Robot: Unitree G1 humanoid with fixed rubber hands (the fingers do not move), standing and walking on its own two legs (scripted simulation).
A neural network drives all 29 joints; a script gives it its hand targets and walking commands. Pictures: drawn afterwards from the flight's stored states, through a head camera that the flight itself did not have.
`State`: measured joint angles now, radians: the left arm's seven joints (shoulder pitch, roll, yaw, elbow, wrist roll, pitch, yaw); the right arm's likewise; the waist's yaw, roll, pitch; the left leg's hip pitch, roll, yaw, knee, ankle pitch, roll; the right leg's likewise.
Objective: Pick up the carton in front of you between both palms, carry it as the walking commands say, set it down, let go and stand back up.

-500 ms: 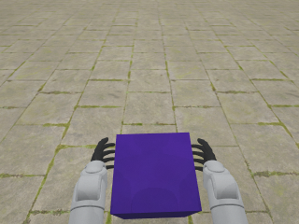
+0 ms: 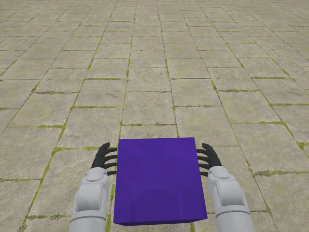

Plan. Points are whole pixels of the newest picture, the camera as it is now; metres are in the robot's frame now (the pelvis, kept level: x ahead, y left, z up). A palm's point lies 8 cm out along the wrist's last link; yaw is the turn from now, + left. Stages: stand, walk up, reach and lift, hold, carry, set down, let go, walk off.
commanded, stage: hold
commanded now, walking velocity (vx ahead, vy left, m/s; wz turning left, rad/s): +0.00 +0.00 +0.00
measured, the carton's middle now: (156, 185) +0.30 +0.01 -0.08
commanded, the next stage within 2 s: set down in 0.44 s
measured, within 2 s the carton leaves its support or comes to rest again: neither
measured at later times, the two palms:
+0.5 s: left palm (100, 161) +0.30 +0.16 +0.04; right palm (217, 179) +0.25 -0.14 +0.04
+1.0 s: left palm (112, 176) +0.34 +0.16 -0.10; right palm (201, 183) +0.32 -0.14 -0.11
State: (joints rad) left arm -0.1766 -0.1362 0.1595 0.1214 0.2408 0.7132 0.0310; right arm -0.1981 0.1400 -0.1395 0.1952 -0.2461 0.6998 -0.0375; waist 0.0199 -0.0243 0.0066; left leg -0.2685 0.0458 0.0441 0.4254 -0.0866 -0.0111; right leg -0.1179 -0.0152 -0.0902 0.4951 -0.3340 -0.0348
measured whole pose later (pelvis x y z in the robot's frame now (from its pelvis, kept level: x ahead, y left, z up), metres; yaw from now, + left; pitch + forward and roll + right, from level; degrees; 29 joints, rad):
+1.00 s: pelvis -0.03 +0.05 -0.04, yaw -8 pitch +19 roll +0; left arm -0.54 -0.23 0.48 0.50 0.37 0.23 0.09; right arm -0.59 0.13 -0.43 0.65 -0.38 0.23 0.01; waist 0.04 -0.03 0.04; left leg -0.90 -0.04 -0.08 0.76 -0.19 -0.02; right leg -0.80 0.06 0.12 0.84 -0.36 0.03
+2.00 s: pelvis -0.09 +0.04 -0.30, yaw -9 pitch +48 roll +0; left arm -0.95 -0.17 0.57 0.54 0.19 0.21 0.23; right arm -1.23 -0.17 -0.19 1.00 -0.14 0.21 -0.07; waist 0.10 -0.04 -0.08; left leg -2.17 -0.10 -0.11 1.73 -0.39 -0.10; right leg -2.08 0.16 0.08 1.85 -0.61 0.05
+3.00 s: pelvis -0.09 +0.03 -0.38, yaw -7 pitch +46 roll +6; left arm -1.23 0.00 0.75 0.82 0.19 0.17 0.07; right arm -1.54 -0.24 -0.14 1.22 -0.23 0.17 0.00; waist 0.15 0.02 0.12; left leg -2.34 -0.07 -0.05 1.97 -0.45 -0.13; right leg -2.29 0.14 0.07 2.14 -0.65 0.01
